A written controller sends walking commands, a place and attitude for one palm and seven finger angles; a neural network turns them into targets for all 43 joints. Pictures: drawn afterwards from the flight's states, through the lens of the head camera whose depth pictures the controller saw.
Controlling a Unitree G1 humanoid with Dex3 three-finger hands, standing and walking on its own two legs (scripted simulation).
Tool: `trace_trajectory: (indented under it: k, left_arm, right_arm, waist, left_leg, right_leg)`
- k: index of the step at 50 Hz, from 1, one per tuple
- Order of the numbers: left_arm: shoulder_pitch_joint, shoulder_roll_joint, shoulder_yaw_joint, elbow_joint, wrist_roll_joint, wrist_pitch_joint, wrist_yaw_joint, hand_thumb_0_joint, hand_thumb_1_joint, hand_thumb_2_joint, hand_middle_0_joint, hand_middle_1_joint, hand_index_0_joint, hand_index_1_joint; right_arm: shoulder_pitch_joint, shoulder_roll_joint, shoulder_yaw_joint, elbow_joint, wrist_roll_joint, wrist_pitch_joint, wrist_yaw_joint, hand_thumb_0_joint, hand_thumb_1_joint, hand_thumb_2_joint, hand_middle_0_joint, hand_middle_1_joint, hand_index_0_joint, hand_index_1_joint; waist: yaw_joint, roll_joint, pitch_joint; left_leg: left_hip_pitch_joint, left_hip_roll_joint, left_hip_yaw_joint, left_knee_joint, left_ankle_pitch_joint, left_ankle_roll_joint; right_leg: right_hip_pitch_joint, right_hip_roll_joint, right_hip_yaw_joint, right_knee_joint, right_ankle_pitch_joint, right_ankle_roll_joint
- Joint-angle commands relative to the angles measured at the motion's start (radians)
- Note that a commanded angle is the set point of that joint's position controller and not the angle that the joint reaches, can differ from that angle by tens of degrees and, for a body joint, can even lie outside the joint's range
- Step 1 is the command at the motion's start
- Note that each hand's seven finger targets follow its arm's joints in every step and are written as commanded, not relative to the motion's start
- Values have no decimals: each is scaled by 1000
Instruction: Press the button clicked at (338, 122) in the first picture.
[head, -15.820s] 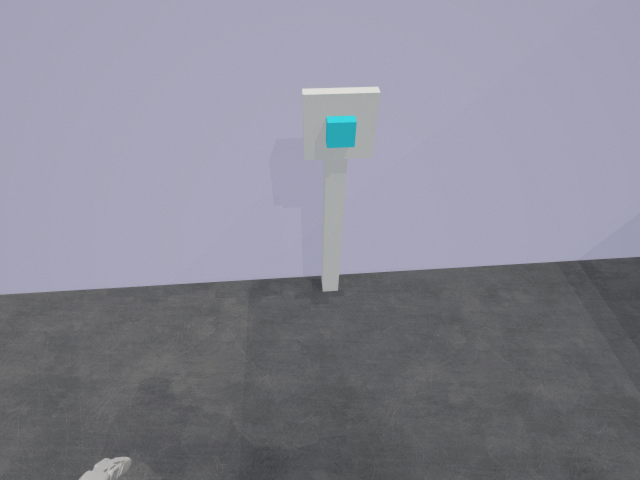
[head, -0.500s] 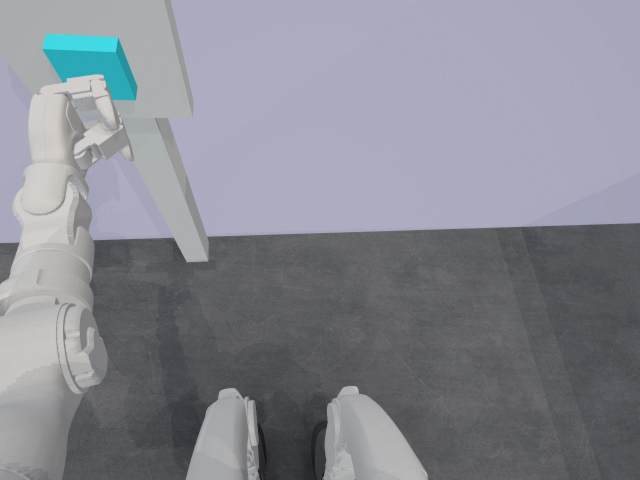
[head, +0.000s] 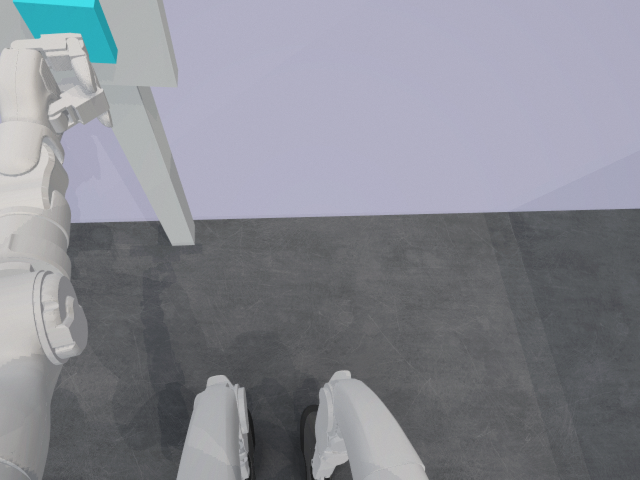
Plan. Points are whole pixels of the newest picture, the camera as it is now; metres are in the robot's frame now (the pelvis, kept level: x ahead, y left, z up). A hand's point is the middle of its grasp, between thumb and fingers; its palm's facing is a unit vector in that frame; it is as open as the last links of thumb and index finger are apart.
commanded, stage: pull the fist back off the button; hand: left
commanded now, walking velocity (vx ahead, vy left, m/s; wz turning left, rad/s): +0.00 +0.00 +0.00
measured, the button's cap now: (71, 22) +0.61 +0.22 +0.09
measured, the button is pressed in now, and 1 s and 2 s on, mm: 8 0 0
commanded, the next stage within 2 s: draw the hand back to the body in 1.02 s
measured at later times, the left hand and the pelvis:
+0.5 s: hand (101, 102) +0.53 +0.20 +0.06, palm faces +0.03 -1.00 -0.03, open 3.1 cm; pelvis +0.02 +0.00 +0.02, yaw -1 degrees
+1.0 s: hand (96, 171) +0.45 +0.20 +0.06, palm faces +0.00 -1.00 -0.03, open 3.1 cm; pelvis +0.05 +0.01 +0.04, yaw +0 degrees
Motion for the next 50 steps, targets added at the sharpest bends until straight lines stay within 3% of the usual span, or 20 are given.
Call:
trace_trajectory:
  k: [1, 4, 8, 11, 16, 17, 22, 24, 25, 29, 31, 34, 38, 42, 45, 47, 50]
  left_arm:
    - [-649, 187, 9, -270, -16, -56, 0, 0, 900, 900, -1300, -1500, -1300, -1500]
    - [-641, 163, -2, -281, -19, -56, -10, 0, 900, 900, -1300, -1500, -1300, -1500]
    - [-582, 183, 32, -275, -20, -50, -11, 0, 900, 900, -1300, -1500, -1300, -1500]
    - [-531, 142, 18, -304, -24, -56, -13, 0, 900, 900, -1300, -1500, -1300, -1500]
    - [-404, 148, 47, -342, -34, -64, -20, 0, 900, 900, -1300, -1500, -1300, -1500]
    - [-396, 116, 27, -364, -40, -66, -26, 0, 900, 900, -1300, -1500, -1300, -1500]
    - [-256, 112, 58, -405, -63, -78, -32, 0, 900, 900, -1300, -1500, -1300, -1500]
    - [-158, 109, 76, -415, -68, -86, -33, 0, 900, 900, -1300, -1500, -1300, -1500]
    - [-136, 80, 52, -428, -71, -88, -36, 0, 900, 900, -1300, -1500, -1300, -1500]
    - [72, 65, 85, -463, -88, -77, -28, 0, 900, 900, -1300, -1500, -1300, -1500]
    - [116, 45, 81, -513, -100, -74, -25, 0, 900, 900, -1300, -1500, -1300, -1500]
    - [184, -22, 41, -612, -112, -89, -20, 0, 900, 900, -1300, -1500, -1300, -1500]
    - [241, -61, 20, -706, -128, -116, -15, 0, 900, 900, -1300, -1500, -1300, -1500]
    - [276, -114, -29, -760, -131, -132, -20, 0, 900, 900, -1300, -1500, -1300, -1500]
    - [391, -131, -40, -812, -142, -128, -32, 0, 900, 900, -1300, -1500, -1300, -1500]
    - [388, -161, -69, -819, -149, -117, -33, 0, 900, 900, -1300, -1500, -1300, -1500]
    - [317, -156, -66, -798, -142, -114, -18, 0, 900, 900, -1300, -1500, -1300, -1500]
  right_arm:
    - [189, -220, -67, -27, 4, -28, -23, 0, -900, -900, 200, 300, 200, 300]
    - [194, -216, -69, -29, 4, -31, -21, 0, -900, -900, 200, 300, 200, 300]
    - [194, -215, -74, -34, 2, -22, -13, 0, -900, -900, 200, 300, 200, 300]
    - [193, -211, -81, -42, 2, -17, -5, 0, -900, -900, 200, 300, 200, 300]
    - [179, -203, -86, -62, 9, 1, 2, 0, -900, -900, 200, 300, 200, 300]
    - [174, -196, -88, -66, 11, 2, 5, 0, -900, -900, 200, 300, 200, 300]
    - [154, -183, -92, -85, 21, 18, 8, 0, -900, -900, 200, 300, 200, 300]
    - [144, -181, -97, -97, 23, 24, 11, 0, -900, -900, 200, 300, 200, 300]
    - [136, -174, -95, -100, 26, 29, 12, 0, -900, -900, 200, 300, 200, 300]
    - [119, -168, -104, -137, 32, 49, 19, 0, -900, -900, 200, 300, 200, 300]
    - [106, -161, -108, -149, 36, 58, 22, 0, -900, -900, 200, 300, 200, 300]
    - [83, -149, -115, -169, 42, 61, 24, 0, -900, -900, 200, 300, 200, 300]
    - [65, -141, -125, -162, 45, 55, 21, 0, -900, -900, 200, 300, 200, 300]
    - [45, -135, -129, -151, 46, 45, 16, 0, -900, -900, 200, 300, 200, 300]
    - [33, -138, -134, -159, 49, 35, 13, 0, -900, -900, 200, 300, 200, 300]
    - [16, -135, -133, -157, 52, 34, 11, 0, -900, -900, 200, 300, 200, 300]
    - [-1, -136, -129, -145, 51, 26, 3, 0, -900, -900, 200, 300, 200, 300]
  waist:
    - [-101, 249, -518]
    - [-98, 251, -522]
    - [-75, 240, -504]
    - [-59, 246, -534]
    - [-19, 210, -542]
    - [-22, 214, -547]
    - [17, 157, -531]
    - [47, 170, -540]
    - [46, 177, -528]
    - [86, 96, -531]
    - [94, 90, -500]
    - [97, 71, -499]
    - [101, 71, -498]
    - [102, 110, -482]
    - [127, 125, -514]
    - [110, 85, -473]
    - [103, 86, -443]
  left_leg:
    - [560, 18, -166, -193, 1, -21]
    - [570, 17, -162, -189, 26, -20]
    - [565, 17, -160, -192, 37, -25]
    - [611, 17, -165, -202, 67, -27]
    - [622, 15, -144, -216, 132, -28]
    - [626, 12, -132, -212, 141, -26]
    - [606, 8, -103, -221, 194, -24]
    - [633, 5, -96, -229, 238, -28]
    - [651, 7, -95, -235, 273, -30]
    - [634, -1, -70, -245, 352, -27]
    - [639, 0, -61, -255, 378, -30]
    - [671, -1, -54, -262, 417, -30]
    - [714, 1, -52, -264, 456, -37]
    - [777, 7, -65, -263, 517, -49]
    - [827, 10, -70, -268, 593, -56]
    - [809, 13, -76, -274, 559, -57]
    - [763, 4, -77, -268, 466, -56]
  right_leg:
    - [29, 21, 142, -187, 9, 25]
    - [34, 23, 143, -188, 19, 22]
    - [47, 24, 140, -191, 26, 20]
    - [50, 24, 135, -192, 44, 18]
    - [121, 25, 134, -204, 73, 18]
    - [133, 25, 139, -212, 81, 21]
    - [226, 26, 148, -232, 118, 24]
    - [243, 27, 145, -228, 149, 19]
    - [244, 25, 139, -226, 176, 19]
    - [340, 27, 143, -228, 276, 26]
    - [359, 24, 139, -232, 310, 29]
    - [381, 24, 141, -237, 350, 30]
    - [391, 23, 141, -239, 378, 33]
    - [351, 20, 133, -233, 374, 31]
    - [361, 17, 130, -233, 397, 29]
    - [346, 16, 123, -240, 376, 33]
    - [323, 13, 126, -230, 331, 32]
